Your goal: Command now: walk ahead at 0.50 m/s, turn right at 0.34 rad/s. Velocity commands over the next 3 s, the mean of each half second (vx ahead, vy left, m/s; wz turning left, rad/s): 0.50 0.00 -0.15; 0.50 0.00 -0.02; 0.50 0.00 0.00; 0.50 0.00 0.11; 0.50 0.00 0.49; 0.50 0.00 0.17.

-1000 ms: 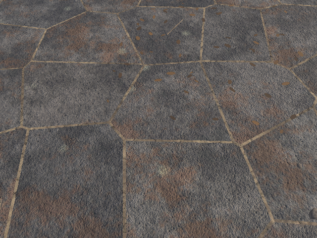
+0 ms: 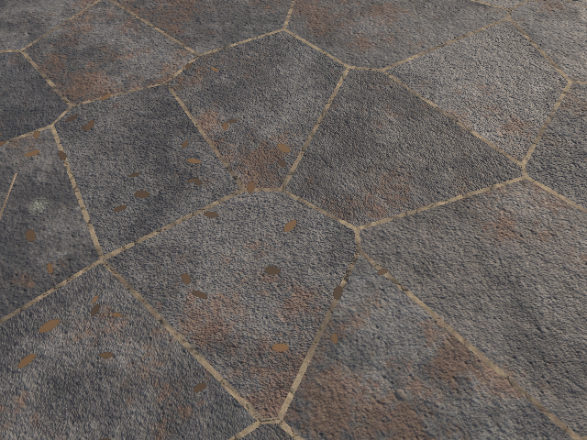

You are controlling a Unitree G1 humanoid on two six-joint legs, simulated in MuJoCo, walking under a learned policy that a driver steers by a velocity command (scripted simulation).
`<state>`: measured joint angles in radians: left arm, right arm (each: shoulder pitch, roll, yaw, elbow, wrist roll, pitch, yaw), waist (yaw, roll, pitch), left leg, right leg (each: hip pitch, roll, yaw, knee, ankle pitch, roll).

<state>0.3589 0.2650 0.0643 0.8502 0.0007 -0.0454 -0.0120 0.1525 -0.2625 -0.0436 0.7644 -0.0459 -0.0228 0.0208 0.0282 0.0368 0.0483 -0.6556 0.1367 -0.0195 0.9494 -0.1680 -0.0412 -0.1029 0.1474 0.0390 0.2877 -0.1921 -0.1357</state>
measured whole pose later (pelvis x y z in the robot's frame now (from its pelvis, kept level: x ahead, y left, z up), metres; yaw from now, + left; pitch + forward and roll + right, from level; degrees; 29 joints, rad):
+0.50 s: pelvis +0.29 +0.06 +0.00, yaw -3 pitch +0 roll +1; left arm 0.25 0.27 0.03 0.85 0.04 -0.04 -0.03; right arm 0.34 -0.24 -0.04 0.90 -0.01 -0.08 0.02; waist -0.01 -0.04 0.04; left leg -0.14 -0.07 0.07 0.31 -0.17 0.09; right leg -0.53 -0.05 0.03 1.05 -0.25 -0.05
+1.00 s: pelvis +0.55 -0.02 +0.00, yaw -3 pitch +0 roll +0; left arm 0.29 0.24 0.04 0.93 0.01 -0.08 -0.01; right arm 0.27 -0.26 -0.04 0.92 -0.03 -0.04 0.02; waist 0.00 0.03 0.04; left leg -0.47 0.06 0.00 1.07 -0.29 0.05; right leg -0.18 0.06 -0.09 0.34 -0.16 -0.10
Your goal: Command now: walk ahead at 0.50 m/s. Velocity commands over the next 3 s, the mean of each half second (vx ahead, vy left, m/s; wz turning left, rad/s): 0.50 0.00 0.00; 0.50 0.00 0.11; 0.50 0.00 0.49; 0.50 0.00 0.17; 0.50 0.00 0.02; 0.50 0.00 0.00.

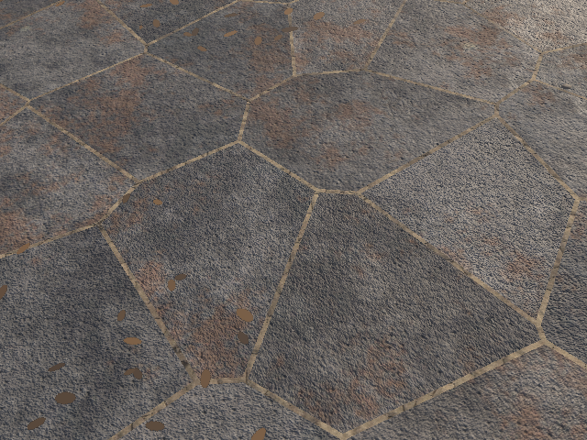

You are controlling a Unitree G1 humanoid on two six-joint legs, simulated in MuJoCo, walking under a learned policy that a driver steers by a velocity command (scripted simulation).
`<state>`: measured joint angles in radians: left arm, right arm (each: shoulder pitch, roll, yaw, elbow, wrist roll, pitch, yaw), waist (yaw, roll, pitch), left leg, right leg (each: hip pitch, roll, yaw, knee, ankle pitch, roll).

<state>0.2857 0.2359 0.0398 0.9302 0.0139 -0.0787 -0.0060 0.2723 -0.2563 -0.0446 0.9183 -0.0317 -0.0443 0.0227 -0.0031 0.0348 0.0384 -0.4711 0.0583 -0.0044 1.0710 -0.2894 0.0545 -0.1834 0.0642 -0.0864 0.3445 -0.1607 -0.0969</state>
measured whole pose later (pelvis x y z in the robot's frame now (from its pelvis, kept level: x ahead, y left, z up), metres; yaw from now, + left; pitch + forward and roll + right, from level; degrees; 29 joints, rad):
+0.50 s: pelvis +0.27 +0.05 -0.01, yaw +0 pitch -1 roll +0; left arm 0.32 0.23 0.04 1.00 0.02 -0.07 -0.01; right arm 0.20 -0.23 -0.05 0.93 -0.02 -0.07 0.01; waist 0.02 -0.02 0.05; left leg -0.27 -0.04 0.11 0.45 -0.17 0.09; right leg -0.35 -0.02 0.00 1.13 -0.33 -0.08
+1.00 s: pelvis +0.54 +0.01 -0.01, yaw +5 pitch +0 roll +0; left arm 0.09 0.21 0.05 0.89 0.03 -0.08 0.00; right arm 0.39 -0.21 -0.05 1.03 0.00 -0.06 -0.01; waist -0.05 0.02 0.06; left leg -0.24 -0.01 0.00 1.06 -0.39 0.09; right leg -0.36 0.00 -0.12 0.52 -0.17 -0.07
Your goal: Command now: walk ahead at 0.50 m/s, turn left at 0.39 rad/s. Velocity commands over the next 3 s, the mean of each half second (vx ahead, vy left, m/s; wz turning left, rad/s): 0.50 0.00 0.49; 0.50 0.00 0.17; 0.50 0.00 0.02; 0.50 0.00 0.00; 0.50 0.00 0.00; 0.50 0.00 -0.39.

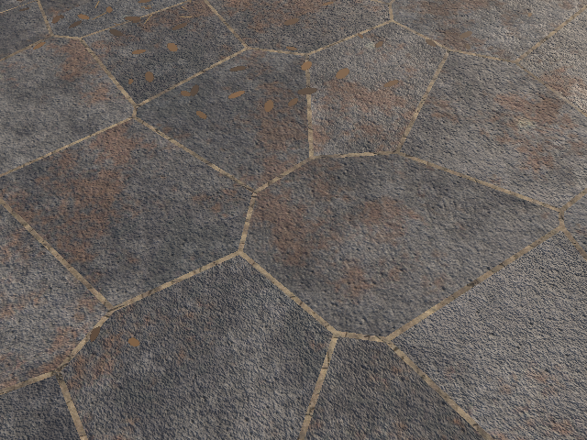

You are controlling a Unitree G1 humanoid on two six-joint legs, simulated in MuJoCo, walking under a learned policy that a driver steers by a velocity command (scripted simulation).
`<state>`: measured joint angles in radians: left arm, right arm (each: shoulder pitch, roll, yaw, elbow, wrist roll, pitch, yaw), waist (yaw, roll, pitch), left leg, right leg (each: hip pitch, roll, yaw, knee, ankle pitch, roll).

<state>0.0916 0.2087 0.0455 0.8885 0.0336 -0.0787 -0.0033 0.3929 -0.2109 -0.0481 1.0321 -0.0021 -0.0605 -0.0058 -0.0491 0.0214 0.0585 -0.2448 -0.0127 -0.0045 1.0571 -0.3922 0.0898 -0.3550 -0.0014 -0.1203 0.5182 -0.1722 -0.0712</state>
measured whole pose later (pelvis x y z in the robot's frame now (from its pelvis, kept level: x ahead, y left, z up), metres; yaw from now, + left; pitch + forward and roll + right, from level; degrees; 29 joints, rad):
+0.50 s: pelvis +0.25 +0.05 -0.02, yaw +17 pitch +0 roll +0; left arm 0.37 0.21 0.05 0.99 0.02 -0.05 0.01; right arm 0.06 -0.23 -0.07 0.84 -0.04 -0.03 0.03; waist 0.03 -0.01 0.07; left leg -0.43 -0.06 0.13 0.63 -0.21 0.16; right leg -0.12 -0.10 -0.20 0.99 -0.45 0.00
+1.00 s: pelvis +0.52 +0.12 -0.01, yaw +20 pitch +1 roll +1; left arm 0.04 0.21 0.03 0.83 0.02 -0.05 -0.02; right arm 0.45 -0.21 -0.03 1.05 -0.03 -0.08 -0.02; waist -0.06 -0.02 0.05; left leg 0.18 -0.10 0.01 0.23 -0.40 0.09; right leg -0.50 -0.01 -0.10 0.55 -0.11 -0.09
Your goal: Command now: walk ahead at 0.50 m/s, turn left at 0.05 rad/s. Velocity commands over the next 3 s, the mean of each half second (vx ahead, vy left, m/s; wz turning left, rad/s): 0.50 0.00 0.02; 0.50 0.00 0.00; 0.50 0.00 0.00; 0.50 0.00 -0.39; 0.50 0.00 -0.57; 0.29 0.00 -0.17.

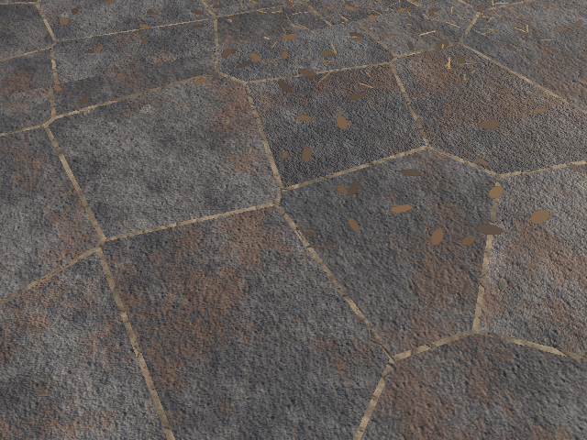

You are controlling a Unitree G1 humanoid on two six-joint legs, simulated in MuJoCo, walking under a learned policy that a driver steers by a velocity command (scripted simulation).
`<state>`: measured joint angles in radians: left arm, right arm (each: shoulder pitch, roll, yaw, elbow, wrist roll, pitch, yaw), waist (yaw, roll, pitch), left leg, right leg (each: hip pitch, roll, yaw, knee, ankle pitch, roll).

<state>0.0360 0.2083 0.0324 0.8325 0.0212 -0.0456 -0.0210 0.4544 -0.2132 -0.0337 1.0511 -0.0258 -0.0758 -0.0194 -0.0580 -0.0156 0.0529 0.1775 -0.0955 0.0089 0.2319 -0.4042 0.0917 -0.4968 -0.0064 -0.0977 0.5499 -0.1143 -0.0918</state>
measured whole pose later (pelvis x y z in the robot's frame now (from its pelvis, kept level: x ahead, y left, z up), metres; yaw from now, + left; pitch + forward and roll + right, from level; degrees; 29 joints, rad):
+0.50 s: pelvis +0.27 +0.00 +0.01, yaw +0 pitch +1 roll -2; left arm 0.44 0.19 0.04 1.04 0.02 -0.09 0.00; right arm 0.03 -0.21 -0.02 0.86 -0.03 -0.04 0.03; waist 0.07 0.03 0.05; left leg -0.54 0.06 0.06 0.57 -0.07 0.05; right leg 0.10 0.07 -0.07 0.19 -0.31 -0.05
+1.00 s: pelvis +0.54 +0.02 +0.02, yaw -1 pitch +1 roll +2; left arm 0.05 0.21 0.03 0.89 0.02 -0.03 -0.03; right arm 0.45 -0.18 -0.03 1.06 -0.02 -0.09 0.00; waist -0.06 -0.04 0.03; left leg 0.08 -0.08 0.08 0.16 -0.25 0.07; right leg -0.60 -0.09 -0.05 0.66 -0.04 -0.03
